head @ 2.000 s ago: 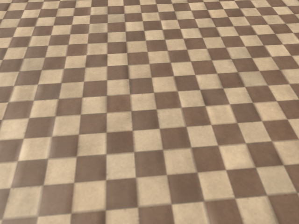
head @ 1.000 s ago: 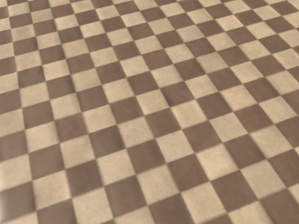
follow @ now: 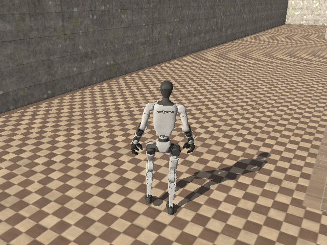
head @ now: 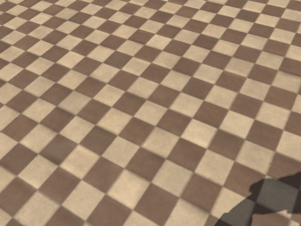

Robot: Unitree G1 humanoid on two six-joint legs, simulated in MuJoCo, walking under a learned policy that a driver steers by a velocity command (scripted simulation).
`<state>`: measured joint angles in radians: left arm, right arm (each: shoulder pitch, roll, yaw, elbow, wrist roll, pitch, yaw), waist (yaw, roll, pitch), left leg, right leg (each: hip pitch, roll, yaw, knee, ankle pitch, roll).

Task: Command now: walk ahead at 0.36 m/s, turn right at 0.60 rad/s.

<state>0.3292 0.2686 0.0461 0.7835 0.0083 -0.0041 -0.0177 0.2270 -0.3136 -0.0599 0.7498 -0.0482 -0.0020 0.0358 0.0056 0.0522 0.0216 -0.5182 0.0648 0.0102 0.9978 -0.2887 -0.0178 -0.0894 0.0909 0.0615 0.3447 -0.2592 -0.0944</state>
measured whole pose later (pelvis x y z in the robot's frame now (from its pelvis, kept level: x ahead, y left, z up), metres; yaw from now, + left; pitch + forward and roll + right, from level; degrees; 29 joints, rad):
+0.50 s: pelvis +0.25 +0.02 +0.00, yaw -18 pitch +1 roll +1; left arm 0.26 0.33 0.06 0.78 0.03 -0.01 -0.05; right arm 0.27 -0.26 -0.04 0.76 -0.03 -0.07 0.00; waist 0.00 -0.06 0.04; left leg -0.20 0.00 0.11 0.40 -0.21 0.03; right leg -0.51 0.01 0.04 1.14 -0.30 -0.07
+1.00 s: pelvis +0.50 -0.12 +0.00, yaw -23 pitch +0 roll +0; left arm 0.32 0.25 0.03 0.88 0.01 -0.07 -0.01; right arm 0.27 -0.27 -0.04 0.83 -0.03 -0.03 0.04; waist 0.00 0.03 0.04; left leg -0.53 0.10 0.01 1.07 -0.28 0.03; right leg -0.16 0.07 -0.06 0.33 -0.19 -0.09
